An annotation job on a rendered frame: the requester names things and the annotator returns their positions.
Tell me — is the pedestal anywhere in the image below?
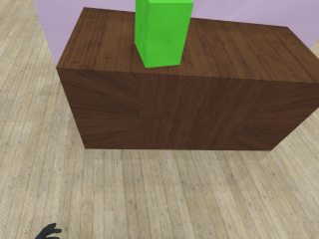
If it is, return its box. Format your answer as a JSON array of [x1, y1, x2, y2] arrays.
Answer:
[[56, 7, 319, 151]]

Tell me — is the carton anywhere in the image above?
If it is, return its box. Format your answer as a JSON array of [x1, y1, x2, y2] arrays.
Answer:
[[135, 0, 194, 68]]

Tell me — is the robot left hand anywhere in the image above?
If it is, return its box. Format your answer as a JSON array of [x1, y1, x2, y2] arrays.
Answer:
[[35, 222, 62, 239]]

